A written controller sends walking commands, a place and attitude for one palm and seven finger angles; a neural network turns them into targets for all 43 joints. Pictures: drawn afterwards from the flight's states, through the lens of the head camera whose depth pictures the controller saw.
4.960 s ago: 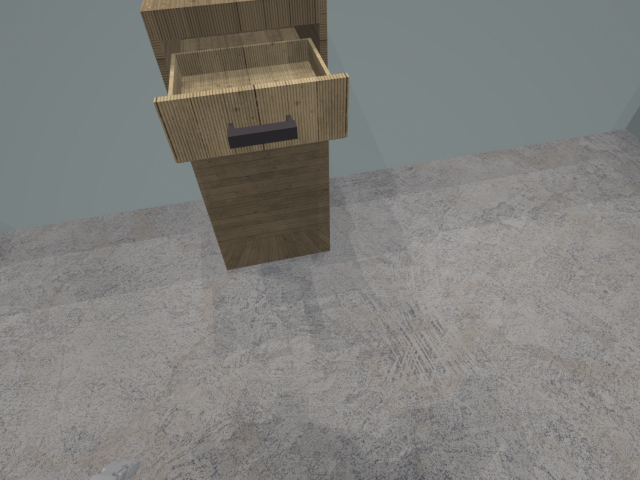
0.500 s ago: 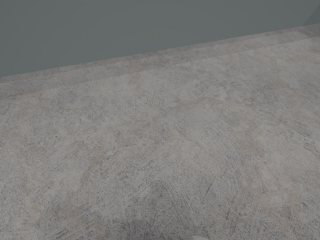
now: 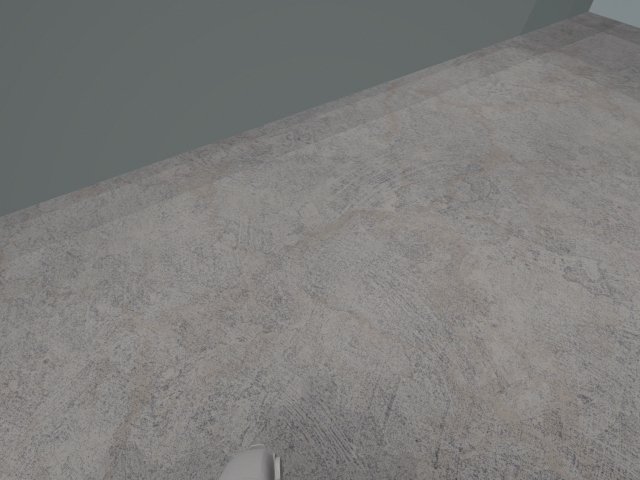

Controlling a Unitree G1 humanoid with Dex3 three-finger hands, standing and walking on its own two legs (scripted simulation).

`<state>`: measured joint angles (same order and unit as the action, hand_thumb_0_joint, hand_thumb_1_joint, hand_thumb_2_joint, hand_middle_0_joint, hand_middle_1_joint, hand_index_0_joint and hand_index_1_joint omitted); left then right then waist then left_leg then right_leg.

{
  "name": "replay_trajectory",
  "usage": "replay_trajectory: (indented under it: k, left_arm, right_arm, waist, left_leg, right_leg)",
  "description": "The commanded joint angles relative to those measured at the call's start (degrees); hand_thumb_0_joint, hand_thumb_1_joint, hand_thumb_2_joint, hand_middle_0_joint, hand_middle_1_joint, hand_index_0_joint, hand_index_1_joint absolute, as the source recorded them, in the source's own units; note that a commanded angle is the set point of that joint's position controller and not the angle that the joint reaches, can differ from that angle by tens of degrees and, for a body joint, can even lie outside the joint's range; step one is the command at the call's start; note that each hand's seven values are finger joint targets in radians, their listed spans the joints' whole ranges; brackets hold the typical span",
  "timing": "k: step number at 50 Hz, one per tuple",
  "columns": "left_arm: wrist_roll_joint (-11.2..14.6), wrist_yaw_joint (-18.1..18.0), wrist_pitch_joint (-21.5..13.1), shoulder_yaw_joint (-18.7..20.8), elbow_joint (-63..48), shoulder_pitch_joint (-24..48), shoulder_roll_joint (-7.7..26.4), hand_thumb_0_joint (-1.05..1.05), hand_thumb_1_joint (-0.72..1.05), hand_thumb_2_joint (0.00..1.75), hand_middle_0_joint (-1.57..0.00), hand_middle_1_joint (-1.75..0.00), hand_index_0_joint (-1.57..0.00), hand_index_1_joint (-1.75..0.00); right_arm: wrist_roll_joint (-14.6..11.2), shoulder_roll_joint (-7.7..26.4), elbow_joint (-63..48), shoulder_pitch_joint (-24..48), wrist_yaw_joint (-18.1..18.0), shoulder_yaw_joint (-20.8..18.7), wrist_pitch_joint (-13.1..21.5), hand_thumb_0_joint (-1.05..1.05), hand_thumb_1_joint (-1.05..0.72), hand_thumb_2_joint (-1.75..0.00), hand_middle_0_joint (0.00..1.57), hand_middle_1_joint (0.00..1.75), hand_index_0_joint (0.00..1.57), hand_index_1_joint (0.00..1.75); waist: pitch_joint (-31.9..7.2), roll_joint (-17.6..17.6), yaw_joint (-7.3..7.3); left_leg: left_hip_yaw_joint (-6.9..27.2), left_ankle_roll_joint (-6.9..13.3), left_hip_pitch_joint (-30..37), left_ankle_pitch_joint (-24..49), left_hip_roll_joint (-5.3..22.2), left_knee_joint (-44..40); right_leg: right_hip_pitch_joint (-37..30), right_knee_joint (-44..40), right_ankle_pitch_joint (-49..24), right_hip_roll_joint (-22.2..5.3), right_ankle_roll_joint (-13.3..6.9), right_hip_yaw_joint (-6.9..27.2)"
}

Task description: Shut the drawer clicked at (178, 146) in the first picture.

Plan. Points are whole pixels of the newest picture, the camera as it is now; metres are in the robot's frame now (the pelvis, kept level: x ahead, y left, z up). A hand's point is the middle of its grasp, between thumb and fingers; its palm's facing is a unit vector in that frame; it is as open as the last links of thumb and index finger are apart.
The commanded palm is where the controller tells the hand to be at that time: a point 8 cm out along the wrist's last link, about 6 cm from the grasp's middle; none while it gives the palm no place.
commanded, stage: turn to face it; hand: left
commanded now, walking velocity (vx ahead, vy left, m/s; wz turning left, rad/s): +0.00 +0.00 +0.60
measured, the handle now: out of the picture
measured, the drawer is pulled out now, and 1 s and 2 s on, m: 0.30 0.30 0.30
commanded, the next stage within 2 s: none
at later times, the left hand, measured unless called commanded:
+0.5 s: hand out of the picture +0.14 +0.24 -0.17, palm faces +0.29 -0.94 -0.19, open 7.4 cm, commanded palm none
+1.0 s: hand out of the picture +0.10 +0.17 -0.14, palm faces +0.53 -0.79 -0.31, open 7.4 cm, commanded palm none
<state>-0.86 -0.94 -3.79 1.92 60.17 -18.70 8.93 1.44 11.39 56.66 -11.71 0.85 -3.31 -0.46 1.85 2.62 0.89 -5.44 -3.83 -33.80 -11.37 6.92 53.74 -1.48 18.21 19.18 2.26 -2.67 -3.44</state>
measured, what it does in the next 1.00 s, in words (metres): walks ahead, turning left: left foot, then right foot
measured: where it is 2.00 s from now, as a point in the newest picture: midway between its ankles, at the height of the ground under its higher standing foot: outside the picture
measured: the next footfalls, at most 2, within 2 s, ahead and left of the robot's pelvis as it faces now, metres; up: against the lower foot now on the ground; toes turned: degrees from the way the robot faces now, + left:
left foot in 0.14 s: +0.19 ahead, +0.10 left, +0.00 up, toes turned +10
right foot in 0.80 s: +0.18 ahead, -0.12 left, +0.00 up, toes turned +27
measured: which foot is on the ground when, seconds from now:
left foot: up 0.00-0.12, down 0.14-0.80, up 0.82-1.00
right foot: down 0.00-0.14, up 0.16-0.78, down 0.80-1.00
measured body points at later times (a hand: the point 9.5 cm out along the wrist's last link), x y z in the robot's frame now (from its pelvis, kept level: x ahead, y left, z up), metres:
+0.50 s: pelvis +0.10 +0.04 +0.00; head +0.12 +0.07 +0.45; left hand +0.12 +0.29 -0.16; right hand +0.20 -0.18 -0.14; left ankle +0.16 +0.10 -0.74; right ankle +0.14 -0.14 -0.66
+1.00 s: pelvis +0.13 -0.05 +0.01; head +0.18 -0.07 +0.45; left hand +0.07 +0.21 -0.11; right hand +0.31 -0.26 -0.16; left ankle +0.05 +0.09 -0.64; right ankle +0.15 -0.14 -0.74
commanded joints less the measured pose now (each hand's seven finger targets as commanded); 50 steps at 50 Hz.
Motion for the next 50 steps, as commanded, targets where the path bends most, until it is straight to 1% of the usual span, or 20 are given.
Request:
replay_trajectory:
  k: [1, 3, 5, 6, 7, 8, 9, 10, 12, 15, 27, 34, 36, 38, 39, 40, 41, 42, 45, 50]
  left_arm:
    - [-0.51, -1.23, -0.64, 1.33, -0.15, -4.69, 7.83, 0.0, 0.9, 0.9, -0.2, -0.3, -0.2, -0.3]
    - [-0.63, -1.61, -0.44, 1.54, -0.13, -3.08, 8.99, 0.0, 0.9, 0.9, -0.2, -0.3, -0.2, -0.3]
    - [-0.2, -1.82, 0.28, 1.69, -0.6, -2.21, 9.63, 0.0, 0.9, 0.9, -0.2, -0.3, -0.2, -0.3]
    - [0.45, -1.69, 0.73, 1.87, -1.05, -2.89, 8.96, 0.0, 0.9, 0.9, -0.2, -0.3, -0.2, -0.3]
    - [1.71, -1.37, 1.12, 1.57, -1.96, -6.35, 6.32, 0.0, 0.9, 0.9, -0.2, -0.3, -0.2, -0.3]
    - [1.36, -1.69, 1.7, 1.51, -3.18, -6.7, 6.01, 0.0, 0.9, 0.9, -0.2, -0.3, -0.2, -0.3]
    - [0.8, -1.71, 2.62, 1.74, -3.25, -4.46, 6.35, 0.0, 0.9, 0.9, -0.2, -0.3, -0.2, -0.3]
    - [0.22, -1.18, 2.86, 1.95, -3.53, -1.6, 5.61, 0.0, 0.9, 0.9, -0.2, -0.3, -0.2, -0.3]
    - [-0.34, -0.33, 3.85, 2.49, -3.5, 0.02, 5.28, 0.0, 0.9, 0.9, -0.2, -0.3, -0.2, -0.3]
    - [-0.4, -0.54, 5.23, 3.07, -3.38, -2.95, 4.85, 0.0, 0.9, 0.9, -0.2, -0.3, -0.2, -0.3]
    - [-0.57, -0.79, 5.51, 4.32, -10.31, 9.57, 7.39, 0.0, 0.9, 0.9, -0.2, -0.3, -0.2, -0.3]
    - [0.25, -0.96, 5.26, 3.64, -12.74, 10.07, 7.45, 0.0, 0.9, 0.9, -0.2, -0.3, -0.2, -0.3]
    - [0.59, -1.13, 5.19, 3.62, -12.54, 7.8, 7.79, 0.0, 0.9, 0.9, -0.2, -0.3, -0.2, -0.3]
    - [0.8, -1.31, 4.81, 3.87, -12.12, 4.31, 8.94, 0.0, 0.9, 0.9, -0.2, -0.3, -0.2, -0.3]
    - [0.58, -1.54, 4.5, 4.34, -11.75, 2.08, 11.17, 0.0, 0.9, 0.9, -0.2, -0.3, -0.2, -0.3]
    - [-0.28, -1.86, 4.15, 5.13, -12.53, 2.78, 15.95, 0.0, 0.9, 0.9, -0.2, -0.3, -0.2, -0.3]
    - [-0.46, -1.93, 4.36, 4.59, -13.98, 6.42, 17.31, 0.0, 0.9, 0.9, -0.2, -0.3, -0.2, -0.3]
    - [-0.28, -2.07, 4.32, 4.01, -15.39, 10.46, 15.48, 0.0, 0.9, 0.9, -0.2, -0.3, -0.2, -0.3]
    - [0.25, -1.36, 3.02, 2.57, -14.88, 12.87, 10.65, 0.0, 0.9, 0.9, -0.2, -0.3, -0.2, -0.3]
    - [0.0, -1.39, 2.6, 2.63, -11.82, 2.18, 11.61, 0.0, 0.9, 0.9, -0.2, -0.3, -0.2, -0.3]
  right_arm:
    - [-0.6, 1.37, -3.59, 3.69, 0.27, 0.33, 1.71, 0.0, -0.9, -0.9, 0.2, 0.3, 0.2, 0.3]
    - [-0.66, 1.54, -2.3, -0.01, -0.15, 0.3, 2.04, 0.0, -0.9, -0.9, 0.2, 0.3, 0.2, 0.3]
    - [-0.25, 3.91, 0.27, -9.4, -0.6, -0.42, 1.94, 0.0, -0.9, -0.9, 0.2, 0.3, 0.2, 0.3]
    - [0.25, 7.34, 1.13, -15.07, -1.05, -1.11, 1.94, 0.0, -0.9, -0.9, 0.2, 0.3, 0.2, 0.3]
    - [0.44, 12.34, 0.95, -17.52, -1.41, -2.05, 1.99, 0.0, -0.9, -0.9, 0.2, 0.3, 0.2, 0.3]
    - [-0.68, 13.12, 0.64, -15.53, -1.74, -1.6, 1.45, 0.0, -0.9, -0.9, 0.2, 0.3, 0.2, 0.3]
    - [-0.95, 11.6, -0.45, -10.14, -1.96, -1.4, 1.17, 0.0, -0.9, -0.9, 0.2, 0.3, 0.2, 0.3]
    - [-0.91, 9.21, -1.86, -6.55, -2.16, -1.1, 1.47, 0.0, -0.9, -0.9, 0.2, 0.3, 0.2, 0.3]
    - [-0.69, 6.27, -3.1, -2.37, -2.29, -0.26, 1.73, 0.0, -0.9, -0.9, 0.2, 0.3, 0.2, 0.3]
    - [-0.64, 7.25, -4.23, -0.68, -2.05, -0.98, 1.62, 0.0, -0.9, -0.9, 0.2, 0.3, 0.2, 0.3]
    - [-0.33, 8.89, -4.85, -5.73, -1.85, -3.42, 0.26, 0.0, -0.9, -0.9, 0.2, 0.3, 0.2, 0.3]
    - [0.03, 11.08, -6.46, -5.16, -1.75, -4.37, -0.69, 0.0, -0.9, -0.9, 0.2, 0.3, 0.2, 0.3]
    - [0.0, 11.69, -7.14, -4.01, -1.56, -4.65, -1.01, 0.0, -0.9, -0.9, 0.2, 0.3, 0.2, 0.3]
    - [-0.43, 11.1, -7.84, -1.91, -1.19, -4.75, -1.23, 0.0, -0.9, -0.9, 0.2, 0.3, 0.2, 0.3]
    - [-0.91, 9.39, -8.22, -1.28, -0.88, -4.62, -1.41, 0.0, -0.9, -0.9, 0.2, 0.3, 0.2, 0.3]
    - [-1.45, 5.73, -9.12, -2.39, -0.89, -4.27, -1.48, 0.0, -0.9, -0.9, 0.2, 0.3, 0.2, 0.3]
    - [-0.32, 7.5, -9.93, -1.79, -1.07, -4.4, -1.15, 0.0, -0.9, -0.9, 0.2, 0.3, 0.2, 0.3]
    - [0.0, 8.6, -9.52, -2.41, -0.76, -4.65, -1.32, 0.0, -0.9, -0.9, 0.2, 0.3, 0.2, 0.3]
    - [-0.07, 7.56, -6.48, -4.29, 0.22, -4.12, -2.59, 0.0, -0.9, -0.9, 0.2, 0.3, 0.2, 0.3]
    - [-0.28, 6.9, -7.41, 0.6, 0.38, -3.15, -3.15, 0.0, -0.9, -0.9, 0.2, 0.3, 0.2, 0.3]
  waist:
    - [4.61, -9.54, -1.34]
    - [3.04, -9.97, 0.62]
    - [-1.45, -9.25, 4.56]
    - [-6.07, -2.66, 6.42]
    - [-11.26, 12.79, 5.03]
    - [-12.86, 11.81, 2.96]
    - [-7.11, 5.92, 1.36]
    - [-2.92, 3.34, 0.89]
    - [0.83, 0.82, -1.29]
    - [-3.87, 0.87, -2.52]
    - [-2.79, 4.35, 1.07]
    - [-5.99, 5.56, 1.09]
    - [-6.98, 5.9, 0.25]
    - [-7.69, 5.8, -1.59]
    - [-8.41, 0.87, -2.59]
    - [-7.45, -14.4, -2.53]
    - [-3.96, -17.06, -1.87]
    - [-2.47, -10.33, 0.38]
    - [1.45, -9.77, 2.54]
    - [-0.47, -12.69, -1.34]
  left_leg:
    - [-1.51, 2.26, -0.39, 0.62, -2.04, -8.89]
    - [-2.36, 4.19, 7.8, 0.53, -4.69, -13.35]
    - [-1.26, 5.57, 19.53, 8.52, -6.35, -20.24]
    - [3.58, 7.58, 29.18, 25.23, -2.76, -21.77]
    - [23.26, 15.15, 39.44, 49.69, 12.55, -23.4]
    - [30.72, 19.76, 34.71, 46.54, 17.22, -29.91]
    - [29.89, 19.41, 27.32, 27.61, 16.0, -34.68]
    - [28.5, 17.1, 22.37, 17.36, 13.14, -36.94]
    - [22.1, 13.35, 13.75, 8.83, 8.17, -39.4]
    - [19.32, 11.98, 13.71, 3.5, 5.21, -40.26]
    - [30.4, 13.1, 21.21, -1.87, 3.43, -39.02]
    - [35.75, 14.43, 21.4, 5.42, 2.48, -36.13]
    - [35.66, 13.04, 19.55, 6.41, 1.06, -35.56]
    - [32.74, 9.45, 14.56, 5.0, -1.96, -33.34]
    - [28.81, 6.31, 7.59, -2.18, -4.69, -29.02]
    - [18.04, 2.3, -3.87, -15.11, -11.23, -15.25]
    - [10.49, 0.79, -5.96, -20.41, -13.03, -2.11]
    - [11.96, 1.42, -2.09, -17.76, -10.39, 5.76]
    - [8.33, -0.16, -1.64, -9.4, -7.28, 15.61]
    - [5.51, -1.73, -3.39, -8.71, -5.77, 15.12]
  right_leg:
    - [-1.39, -1.15, -48.43, -15.95, -4.45, 2.93]
    - [-0.32, 4.99, -57.38, -16.28, -2.83, 0.42]
    - [2.05, 19.78, -56.04, -14.87, 0.24, -2.83]
    - [8.18, 32.17, -42.06, -10.96, 2.22, -4.72]
    - [22.29, 50.29, 3.51, -2.53, 4.66, -4.22]
    - [23.33, 59.69, 18.47, -1.62, 4.06, 2.27]
    - [26.22, 61.32, 14.03, -4.09, 3.96, 4.8]
    - [29.64, 60.5, 8.87, -5.98, 4.49, 5.01]
    - [27.77, 55.78, 2.75, -8.01, 5.21, 5.19]
    - [26.03, 50.72, 0.73, -7.45, 5.87, 4.53]
    - [33.63, 38.22, 1.48, -5.46, 7.85, 6.02]
    - [25.56, 27.06, 6.29, -2.07, 6.37, 6.36]
    - [19.9, 20.67, 5.33, -0.86, 5.62, 5.75]
    - [9.58, 7.46, -1.28, -1.01, 4.81, 4.7]
    - [1.22, -0.14, -3.89, -5.5, 3.12, 7.76]
    - [-4.2, -6.99, 3.3, -21.09, -1.9, 23.26]
    - [4.71, -7.33, -2.2, -30.48, -6.29, 28.61]
    - [11.31, -5.83, -8.09, -29.26, -6.87, 22.61]
    - [11.89, -0.61, -24.75, -19.33, -3.43, 8.14]
    - [2.68, 4.12, -43.8, -19.63, -1.51, 2.59]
